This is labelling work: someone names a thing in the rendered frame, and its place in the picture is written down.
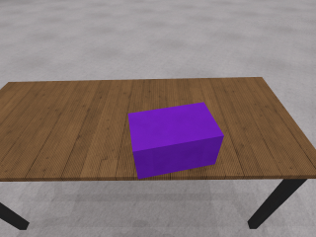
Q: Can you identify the carton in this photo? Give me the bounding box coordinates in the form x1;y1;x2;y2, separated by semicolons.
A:
128;102;224;180

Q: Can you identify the table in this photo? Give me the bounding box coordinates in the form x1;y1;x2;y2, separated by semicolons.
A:
0;77;316;230

